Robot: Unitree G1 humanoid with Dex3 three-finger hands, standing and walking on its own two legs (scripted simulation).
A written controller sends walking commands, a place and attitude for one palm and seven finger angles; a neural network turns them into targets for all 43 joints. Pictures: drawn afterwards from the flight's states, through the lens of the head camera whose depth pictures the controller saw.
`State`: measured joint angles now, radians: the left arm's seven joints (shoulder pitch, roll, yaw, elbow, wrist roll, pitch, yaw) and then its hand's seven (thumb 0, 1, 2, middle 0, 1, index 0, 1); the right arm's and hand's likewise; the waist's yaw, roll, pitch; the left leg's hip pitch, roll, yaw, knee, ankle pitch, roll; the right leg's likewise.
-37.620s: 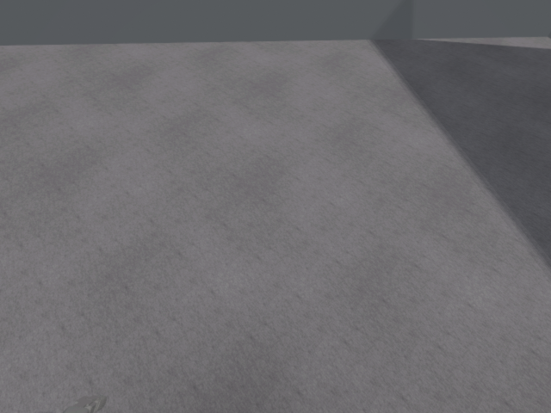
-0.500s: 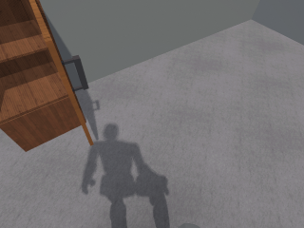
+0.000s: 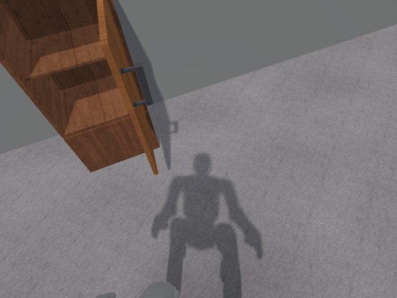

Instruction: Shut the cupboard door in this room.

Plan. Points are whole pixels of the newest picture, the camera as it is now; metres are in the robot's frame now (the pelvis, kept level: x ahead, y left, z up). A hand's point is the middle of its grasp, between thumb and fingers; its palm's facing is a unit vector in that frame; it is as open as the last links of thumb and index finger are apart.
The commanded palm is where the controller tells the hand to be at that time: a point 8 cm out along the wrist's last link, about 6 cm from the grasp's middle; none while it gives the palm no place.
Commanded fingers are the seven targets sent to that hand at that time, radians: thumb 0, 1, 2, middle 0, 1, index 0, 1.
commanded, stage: stand and wait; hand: left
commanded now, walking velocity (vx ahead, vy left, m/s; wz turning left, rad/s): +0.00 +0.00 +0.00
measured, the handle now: (137, 86) +0.67 +0.21 +0.01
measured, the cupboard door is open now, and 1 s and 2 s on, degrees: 83 83 83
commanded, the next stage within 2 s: look at it before walking up in 0.92 s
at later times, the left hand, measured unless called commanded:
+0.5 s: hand out of the picture +0.00 +0.22 -0.18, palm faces +0.11 -0.97 -0.23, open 7.4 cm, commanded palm none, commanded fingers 0.00 0.90 0.90 -0.20 -0.30 -0.20 -0.30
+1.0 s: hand out of the picture +0.03 +0.20 -0.17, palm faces +0.08 -0.97 -0.21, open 7.3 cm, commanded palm none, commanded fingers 0.00 0.90 0.90 -0.20 -0.30 -0.20 -0.30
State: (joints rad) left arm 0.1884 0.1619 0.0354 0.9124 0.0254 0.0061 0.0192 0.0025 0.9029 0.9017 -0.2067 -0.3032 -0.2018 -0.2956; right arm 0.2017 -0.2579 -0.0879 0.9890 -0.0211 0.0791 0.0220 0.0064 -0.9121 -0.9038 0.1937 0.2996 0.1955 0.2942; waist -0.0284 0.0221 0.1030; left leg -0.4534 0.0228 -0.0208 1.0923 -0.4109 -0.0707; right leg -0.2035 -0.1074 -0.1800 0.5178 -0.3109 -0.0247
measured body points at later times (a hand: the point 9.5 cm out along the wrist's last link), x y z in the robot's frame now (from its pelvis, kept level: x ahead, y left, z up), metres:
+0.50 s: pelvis +0.01 +0.03 -0.01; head +0.03 +0.03 +0.44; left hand +0.00 +0.27 -0.16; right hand +0.12 -0.18 -0.16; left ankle -0.03 +0.15 -0.74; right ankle +0.02 -0.10 -0.74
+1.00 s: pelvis +0.02 +0.02 +0.00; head +0.03 +0.02 +0.45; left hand +0.03 +0.25 -0.16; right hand -0.01 -0.19 -0.16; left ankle -0.03 +0.15 -0.74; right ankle +0.02 -0.10 -0.74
